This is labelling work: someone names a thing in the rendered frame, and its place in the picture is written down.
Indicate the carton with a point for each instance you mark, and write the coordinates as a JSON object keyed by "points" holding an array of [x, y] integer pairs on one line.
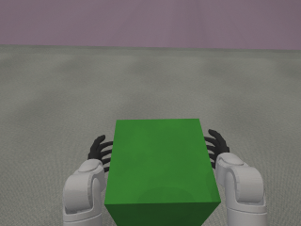
{"points": [[160, 174]]}

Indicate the right robot forearm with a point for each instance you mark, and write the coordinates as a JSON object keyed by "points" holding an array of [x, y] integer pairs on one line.
{"points": [[244, 191]]}

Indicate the robot right hand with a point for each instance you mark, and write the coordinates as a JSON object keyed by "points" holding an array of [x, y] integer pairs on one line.
{"points": [[220, 146]]}

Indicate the robot left hand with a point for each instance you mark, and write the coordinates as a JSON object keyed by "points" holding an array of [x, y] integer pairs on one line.
{"points": [[95, 151]]}

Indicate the left robot forearm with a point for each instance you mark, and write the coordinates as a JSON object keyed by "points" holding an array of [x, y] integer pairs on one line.
{"points": [[82, 195]]}

